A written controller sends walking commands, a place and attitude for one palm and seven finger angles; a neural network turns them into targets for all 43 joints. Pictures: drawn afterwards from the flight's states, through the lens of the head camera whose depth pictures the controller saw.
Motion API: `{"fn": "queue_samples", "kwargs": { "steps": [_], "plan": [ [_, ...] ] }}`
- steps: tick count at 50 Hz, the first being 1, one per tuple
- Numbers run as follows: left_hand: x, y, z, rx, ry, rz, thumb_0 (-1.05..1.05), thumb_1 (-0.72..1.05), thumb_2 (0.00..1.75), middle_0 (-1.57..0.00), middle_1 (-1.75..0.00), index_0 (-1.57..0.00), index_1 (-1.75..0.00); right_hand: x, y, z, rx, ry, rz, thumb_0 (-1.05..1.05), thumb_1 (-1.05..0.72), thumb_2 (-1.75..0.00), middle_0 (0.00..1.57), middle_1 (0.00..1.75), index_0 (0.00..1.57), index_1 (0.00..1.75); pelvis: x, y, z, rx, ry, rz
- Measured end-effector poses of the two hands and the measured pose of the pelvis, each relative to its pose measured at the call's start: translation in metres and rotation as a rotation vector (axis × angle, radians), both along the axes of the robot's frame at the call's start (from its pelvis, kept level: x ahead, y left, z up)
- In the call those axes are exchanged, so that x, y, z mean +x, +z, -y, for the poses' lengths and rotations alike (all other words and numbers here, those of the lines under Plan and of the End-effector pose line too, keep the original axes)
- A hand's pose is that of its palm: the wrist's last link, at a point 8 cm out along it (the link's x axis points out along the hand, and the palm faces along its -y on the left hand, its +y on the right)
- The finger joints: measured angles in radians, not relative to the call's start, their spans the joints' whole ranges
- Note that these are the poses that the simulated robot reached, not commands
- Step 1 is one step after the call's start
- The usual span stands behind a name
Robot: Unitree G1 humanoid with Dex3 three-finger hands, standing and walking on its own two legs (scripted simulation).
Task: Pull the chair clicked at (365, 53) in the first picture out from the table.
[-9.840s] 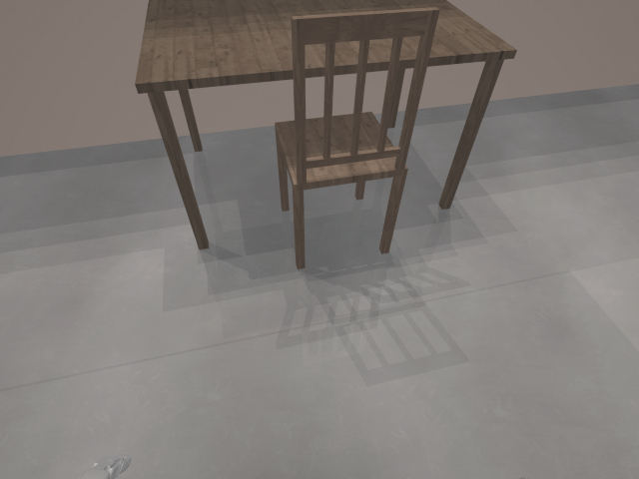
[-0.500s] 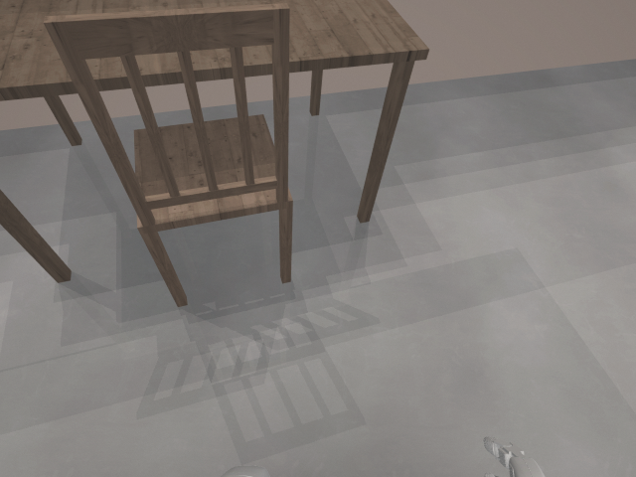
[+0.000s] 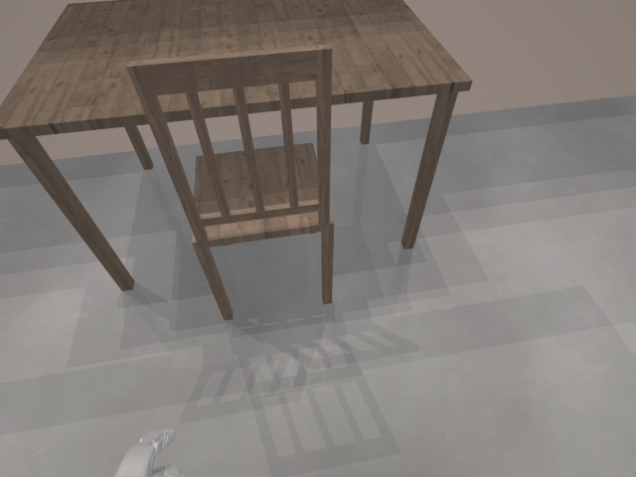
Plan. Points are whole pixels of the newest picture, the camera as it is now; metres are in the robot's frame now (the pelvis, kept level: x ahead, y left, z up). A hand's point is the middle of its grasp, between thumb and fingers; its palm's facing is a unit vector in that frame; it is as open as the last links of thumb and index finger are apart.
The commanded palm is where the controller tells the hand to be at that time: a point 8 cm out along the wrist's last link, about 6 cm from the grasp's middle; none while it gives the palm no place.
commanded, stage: turn to face it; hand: left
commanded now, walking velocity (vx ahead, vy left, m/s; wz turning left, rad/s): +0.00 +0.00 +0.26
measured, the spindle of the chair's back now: (250, 156) +0.77 +0.16 -0.07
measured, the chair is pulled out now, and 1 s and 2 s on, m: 0.00 0.00 0.00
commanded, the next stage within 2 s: take the last steps up to it in 0.10 s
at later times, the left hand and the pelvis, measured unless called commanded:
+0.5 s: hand out of the picture -0.09 +0.14 -0.16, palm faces +0.26 -0.94 -0.24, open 7.3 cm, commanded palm none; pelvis -0.02 -0.03 +0.01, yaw +9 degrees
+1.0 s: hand out of the picture +0.12 +0.19 -0.17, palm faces +0.11 -0.98 -0.18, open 7.4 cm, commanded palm none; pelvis +0.08 -0.01 +0.00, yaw +6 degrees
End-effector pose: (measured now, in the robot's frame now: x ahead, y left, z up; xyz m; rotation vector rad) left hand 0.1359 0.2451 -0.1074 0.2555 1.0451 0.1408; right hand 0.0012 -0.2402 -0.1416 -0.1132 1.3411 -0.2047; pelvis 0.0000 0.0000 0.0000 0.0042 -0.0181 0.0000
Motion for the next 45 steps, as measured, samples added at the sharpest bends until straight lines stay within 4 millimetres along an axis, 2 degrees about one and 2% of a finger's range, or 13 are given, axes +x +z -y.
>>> {"fn": "queue_samples", "kwargs": {
  "steps": [3,5,12,18,24,28,31,33,36,40,45],
  "plan": [
    [-0.008,0.001,0.017,0.012,0.012,0.028,0.00,0.91,0.90,-0.20,-0.30,-0.20,-0.30,-0.012,-0.014,0.014,0.025,0.004,-0.034,0.01,-0.90,-0.89,0.21,0.30,0.21,0.30,-0.004,-0.006,0.016,0.021,0.018,-0.004],
    [-0.020,0.003,0.028,0.020,0.020,0.026,0.00,0.91,0.90,-0.20,-0.30,-0.20,-0.30,-0.016,-0.019,0.023,0.037,0.007,-0.045,0.01,-0.90,-0.89,0.21,0.30,0.20,0.30,-0.009,-0.007,0.024,0.014,0.034,0.006],
    [-0.086,0.007,0.047,0.011,0.129,-0.048,0.00,0.91,0.90,-0.20,-0.30,-0.20,-0.30,-0.007,-0.016,0.047,0.048,0.070,-0.047,0.01,-0.91,-0.90,0.20,0.30,0.20,0.30,-0.019,0.003,0.041,0.040,0.103,0.026],
    [-0.150,0.000,0.052,-0.013,0.248,-0.120,0.00,0.92,0.90,-0.20,-0.30,-0.20,-0.30,0.011,-0.009,0.052,0.034,0.158,-0.039,0.01,-0.91,-0.90,0.20,0.30,0.20,0.30,-0.023,0.007,0.045,0.038,0.147,0.020],
    [-0.227,-0.013,0.057,-0.066,0.346,-0.279,0.00,0.92,0.90,-0.20,-0.30,-0.20,-0.30,0.047,0.003,0.035,0.017,0.235,0.016,0.01,-0.91,-0.90,0.20,0.30,0.20,0.30,-0.021,0.009,0.035,0.024,0.164,0.005],
    [-0.273,-0.023,0.059,-0.125,0.402,-0.406,0.00,0.92,0.90,-0.20,-0.30,-0.20,-0.30,0.078,0.012,0.007,0.007,0.285,0.086,0.01,-0.91,-0.90,0.20,0.30,0.20,0.30,-0.018,0.008,0.021,0.006,0.163,-0.001],
    [-0.296,-0.036,0.057,-0.175,0.422,-0.496,0.00,0.91,0.90,-0.20,-0.30,-0.20,-0.30,0.094,0.011,-0.016,-0.007,0.295,0.153,0.01,-0.91,-0.90,0.20,0.30,0.20,0.30,-0.013,-0.002,0.005,-0.025,0.158,0.000],
    [-0.297,-0.041,0.054,-0.196,0.404,-0.546,0.01,0.91,0.90,-0.20,-0.30,-0.20,-0.30,0.094,0.013,-0.028,-0.006,0.278,0.171,0.00,-0.91,-0.90,0.20,0.30,0.20,0.30,-0.010,-0.003,-0.001,-0.015,0.147,0.011],
    [-0.275,-0.040,0.044,-0.209,0.365,-0.543,0.01,0.91,0.90,-0.20,-0.30,-0.20,-0.30,0.086,0.019,-0.028,-0.037,0.226,0.164,-0.01,-0.94,-0.89,0.21,0.30,0.20,0.30,0.001,0.002,-0.008,-0.016,0.141,0.018],
    [-0.219,-0.040,0.026,-0.197,0.329,-0.446,0.01,0.91,0.90,-0.19,-0.30,-0.20,-0.30,0.063,0.018,-0.025,-0.046,0.195,0.062,-0.01,-0.95,-0.89,0.21,0.30,0.20,0.30,0.019,0.006,-0.013,-0.011,0.135,0.019],
    [-0.130,-0.041,0.010,-0.158,0.265,-0.332,0.01,0.92,0.90,-0.19,-0.30,-0.20,-0.30,0.032,0.011,-0.025,-0.021,0.129,-0.082,0.00,-0.93,-0.89,0.20,0.30,0.20,0.30,0.048,0.004,-0.008,0.002,0.117,0.016]
  ]
}}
